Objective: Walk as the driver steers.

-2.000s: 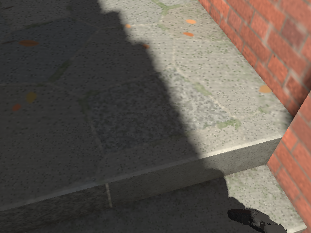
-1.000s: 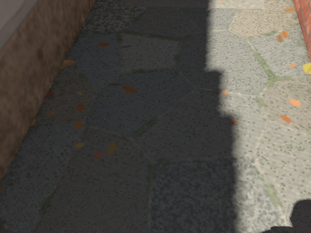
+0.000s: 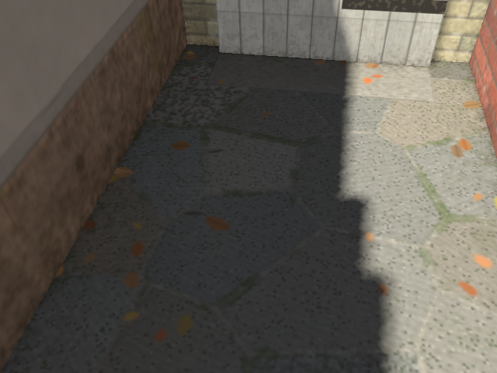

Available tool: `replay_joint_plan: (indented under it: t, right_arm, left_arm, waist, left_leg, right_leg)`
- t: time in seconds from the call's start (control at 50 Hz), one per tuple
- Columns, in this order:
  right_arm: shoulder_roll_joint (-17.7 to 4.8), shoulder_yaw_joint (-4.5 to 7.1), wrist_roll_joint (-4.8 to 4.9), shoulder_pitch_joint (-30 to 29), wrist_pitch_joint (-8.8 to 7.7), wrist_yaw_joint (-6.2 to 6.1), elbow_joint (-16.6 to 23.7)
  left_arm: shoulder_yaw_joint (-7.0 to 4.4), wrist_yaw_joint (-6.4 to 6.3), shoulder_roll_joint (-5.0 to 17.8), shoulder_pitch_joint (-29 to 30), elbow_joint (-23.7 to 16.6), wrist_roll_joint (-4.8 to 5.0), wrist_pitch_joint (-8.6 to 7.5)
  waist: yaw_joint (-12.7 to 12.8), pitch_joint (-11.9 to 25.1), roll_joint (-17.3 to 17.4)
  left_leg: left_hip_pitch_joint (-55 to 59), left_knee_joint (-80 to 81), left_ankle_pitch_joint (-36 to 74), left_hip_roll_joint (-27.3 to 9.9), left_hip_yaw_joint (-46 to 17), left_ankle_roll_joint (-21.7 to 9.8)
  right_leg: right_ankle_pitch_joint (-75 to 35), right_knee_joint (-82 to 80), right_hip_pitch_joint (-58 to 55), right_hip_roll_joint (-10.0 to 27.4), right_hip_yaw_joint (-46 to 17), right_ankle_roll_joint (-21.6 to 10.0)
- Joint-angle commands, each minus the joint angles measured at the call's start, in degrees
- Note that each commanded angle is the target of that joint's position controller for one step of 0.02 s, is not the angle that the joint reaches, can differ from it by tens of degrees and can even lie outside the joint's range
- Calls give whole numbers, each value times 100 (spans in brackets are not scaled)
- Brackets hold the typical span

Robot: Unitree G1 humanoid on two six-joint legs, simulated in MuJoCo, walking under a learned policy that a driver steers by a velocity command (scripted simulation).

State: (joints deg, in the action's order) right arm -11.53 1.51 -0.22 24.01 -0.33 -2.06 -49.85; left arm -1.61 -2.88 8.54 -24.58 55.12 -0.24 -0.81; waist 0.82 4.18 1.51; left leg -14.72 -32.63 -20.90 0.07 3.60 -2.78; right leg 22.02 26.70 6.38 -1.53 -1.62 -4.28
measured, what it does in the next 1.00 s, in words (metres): climbs: right foot 0.17 m higher, then left foot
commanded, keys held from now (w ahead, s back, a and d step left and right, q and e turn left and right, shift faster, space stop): w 1.00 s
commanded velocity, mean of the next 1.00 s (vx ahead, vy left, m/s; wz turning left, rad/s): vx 0.45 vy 0.00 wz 0.00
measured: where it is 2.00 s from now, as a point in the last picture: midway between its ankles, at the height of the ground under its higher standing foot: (299, 189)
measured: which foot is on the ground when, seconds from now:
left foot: down 0.00-0.46, up 0.48-0.98, down 1.00-1.00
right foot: down 0.00-0.06, up 0.08-0.40, down 0.42-1.00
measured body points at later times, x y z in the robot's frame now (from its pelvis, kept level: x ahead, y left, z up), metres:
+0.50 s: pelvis +0.21 -0.04 +0.05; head +0.24 -0.03 +0.50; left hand +0.45 +0.13 -0.03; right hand +0.17 -0.27 -0.09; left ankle +0.03 +0.10 -0.60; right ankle +0.31 -0.11 -0.56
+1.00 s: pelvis +0.54 -0.06 +0.16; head +0.57 -0.07 +0.61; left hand +0.48 +0.18 +0.02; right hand +0.74 -0.27 +0.06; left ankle +0.65 -0.01 -0.57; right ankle +0.32 -0.11 -0.55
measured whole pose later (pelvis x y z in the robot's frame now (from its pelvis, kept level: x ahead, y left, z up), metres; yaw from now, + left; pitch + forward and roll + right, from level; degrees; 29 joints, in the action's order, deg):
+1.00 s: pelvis +0.54 -0.06 +0.16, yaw -2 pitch +2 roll +0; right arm -9.8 2.0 -2.6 4.1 -2.9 1.1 -40.5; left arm -0.9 -2.0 10.5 -29.7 55.4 -0.2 -6.4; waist 3.3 -0.6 1.2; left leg -25.6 -26.9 -3.7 3.1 7.6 -7.8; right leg 24.7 20.3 -7.9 -3.6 4.8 -4.5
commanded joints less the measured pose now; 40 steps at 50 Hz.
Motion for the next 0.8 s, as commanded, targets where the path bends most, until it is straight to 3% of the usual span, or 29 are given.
replay_joint_plan:
  t: [0.02,0.04,0.06,0.08,0.1,0.12,0.16,0.22,0.24,0.28,0.3,0.32,0.34,0.36,0.38,0.42,0.44,0.46,0.48,0.5,0.52,0.54,0.56,0.6,0.64,0.66,0.7,0.76,0.8]
  right_arm:
    - [-144,-2,-11,185,-211,26,317]
    - [-216,30,-33,987,-247,34,97]
    - [-749,231,-16,1498,-280,7,-93]
    - [-1131,393,-52,2128,-254,-11,-287]
    - [-867,360,-111,2009,-292,-9,-384]
    - [-722,308,-222,1594,-321,-1,-254]
    - [-673,303,-364,1177,-406,37,-389]
    - [-218,129,-332,1030,-505,98,-730]
    - [-143,68,-317,1053,-542,124,-846]
    - [-50,-62,-143,689,-607,205,-1031]
    - [-89,-118,-91,763,-638,156,-1117]
    - [-178,-136,58,767,-568,44,-1109]
    - [-125,-214,123,570,-561,24,-917]
    - [-421,-183,157,668,-562,31,-813]
    - [-895,-57,146,844,-558,14,-774]
    - [-1570,223,67,827,-600,70,-660]
    - [-1643,322,14,591,-673,211,-541]
    - [-1056,260,172,648,-776,386,-120]
    - [-808,348,-93,-75,-863,537,-2]
    - [-201,282,-288,-202,-888,516,406]
    - [-35,195,-282,-454,-844,453,658]
    - [121,146,-233,-626,-752,360,812]
    - [308,84,-172,-551,-634,288,888]
    - [593,-37,-104,-266,-403,255,913]
    - [314,-33,-108,-513,-199,252,1059]
    - [57,53,-115,-713,-176,256,1096]
    - [-182,117,-118,-1177,-162,349,1290]
    - [-94,135,-93,-1641,-159,441,1242]
    - [33,81,-125,-2163,-177,496,1486]
  left_arm:
    - [-181,14,794,71,-172,42,-69]
    - [-139,55,713,705,-384,125,-128]
    - [-37,130,394,1189,-674,300,-207]
    - [-31,191,286,851,-675,230,-321]
    - [-104,180,484,769,-591,124,-385]
    - [-149,192,521,838,-692,81,-483]
    - [-115,183,316,1462,-1259,101,-490]
    - [137,173,-198,2266,-2040,59,-327]
    - [243,160,-403,2601,-2287,104,-291]
    - [441,194,-372,3201,-2887,191,-166]
    - [498,227,-341,3453,-3086,201,-71]
    - [501,307,-108,3131,-3117,148,34]
    - [491,369,-120,2755,-2939,138,42]
    - [480,412,-144,2460,-2816,127,28]
    - [393,403,-58,2100,-2619,132,48]
    - [195,350,269,926,-2281,66,6]
    - [32,322,735,159,-2070,-62,-61]
    - [-259,279,1594,-266,-1797,-160,-121]
    - [-416,203,1868,81,-1530,-42,-26]
    - [-396,204,1657,952,-1401,-87,-128]
    - [-317,250,1235,1165,-1155,-112,-257]
    - [-239,275,833,1164,-872,-203,-358]
    - [-119,317,332,1203,-616,-256,-449]
    - [-63,436,50,909,-297,-278,-560]
    - [-125,433,340,965,-289,-180,-632]
    - [-109,423,468,973,-398,-132,-701]
    - [-131,369,753,710,-415,-23,-777]
    - [-148,291,789,64,-427,44,-777]
    - [-139,246,794,-367,-340,65,-768]
  waist:
    - [-220,-1369,-870]
    - [-711,-1314,-482]
    - [-964,-1093,670]
    - [-1007,-588,1580]
    - [-887,-624,790]
    - [-770,-693,261]
    - [-523,-833,150]
    - [-282,-1267,-23]
    - [-284,-1398,101]
    - [113,-1852,11]
    - [78,-1931,79]
    - [124,-1796,267]
    - [149,-1486,42]
    - [226,-928,1]
    - [321,-244,323]
    - [874,911,1137]
    - [1324,1497,954]
    - [1156,1947,-823]
    - [975,1916,-1596]
    - [328,1278,-1063]
    - [-17,314,-261]
    - [-195,-429,273]
    - [-470,-717,303]
    - [-670,-762,-101]
    - [-703,-1007,-163]
    - [-577,-924,-161]
    - [-461,-943,-338]
    - [-54,-601,-165]
    - [183,-827,-399]
  left_leg:
    - [-85,382,-40,48,99,-245]
    - [1082,829,210,-166,-383,-345]
    - [2091,1746,-153,-955,-1963,-521]
    - [3017,2353,137,-1850,-3499,-1035]
    - [2932,2329,653,-2088,-3572,-1360]
    - [2637,2297,831,-2042,-3148,-1624]
    - [2399,2453,611,-1995,-2369,-1639]
    - [1932,2444,88,-1831,-1618,-1053]
    - [1676,2469,-26,-1839,-1509,-953]
    - [102,3223,-805,-1352,-700,-597]
    - [-476,3780,-442,-1191,-540,-692]
    - [-754,4376,1197,-1108,-204,-861]
    - [-1324,4345,3139,-1009,93,-913]
    - [-1178,3771,5957,-1120,223,-955]
    - [-225,2950,8420,-1228,207,-934]
    - [1449,831,10691,-1587,72,-756]
    - [1180,-798,9887,-1439,-52,-538]
    - [-540,-3177,7223,-355,-168,-236]
    - [-1515,-5986,1757,706,-786,-45]
    - [-2415,-7574,1769,548,-1776,-169]
    - [-2805,-7816,1892,277,-1422,-272]
    - [-3105,-7638,1830,119,-1222,-406]
    - [-3273,-7563,1623,118,-1218,-487]
    - [-3626,-7406,1247,219,-1331,-592]
    - [-3465,-5836,1126,81,-1186,-455]
    - [-3225,-5225,1645,83,-914,-378]
    - [-3049,-3975,2188,-192,-360,-175]
    - [-2991,-2480,2525,-259,-42,-44]
    - [-2946,-1311,2596,-231,91,-31]
  right_leg:
    - [663,-1052,1318,1229,-1593,-1085]
    - [120,-299,2272,890,-1033,-852]
    - [-544,1306,3166,150,-44,-503]
    - [-110,3089,3964,-39,405,-299]
    - [-6,4958,4311,45,226,-193]
    - [-86,6466,4724,145,82,-197]
    - [165,8988,5847,282,-8,-364]
    - [751,10588,7535,328,-234,-660]
    - [1058,11113,8060,269,-238,-726]
    - [1031,9202,7261,569,321,-707]
    - [823,8439,6715,620,796,-627]
    - [592,6876,5441,773,1003,-653]
    - [415,6012,3808,598,1411,-702]
    - [219,5606,2659,312,1679,-757]
    - [361,5249,2339,12,1746,-669]
    - [1001,4183,1720,-513,1367,-660]
    - [925,3443,667,-239,217,-874]
    - [2957,1437,-315,1053,-2789,-1463]
    - [3847,-1053,9,1638,-5314,-1693]
    - [3599,-1069,600,1868,-5291,-1423]
    - [3261,-793,1456,1833,-4373,-1134]
    - [2444,-434,2181,1725,-3342,-967]
    - [1531,-181,2510,1471,-2534,-807]
    - [742,-164,2396,1139,-1364,-545]
    - [340,-730,2541,936,-636,-505]
    - [-395,-1135,2399,889,-467,-501]
    - [-1397,-1701,1962,881,-224,-645]
    - [-2171,-1972,368,799,-41,-565]
    - [-2874,-2138,-283,953,-51,-474]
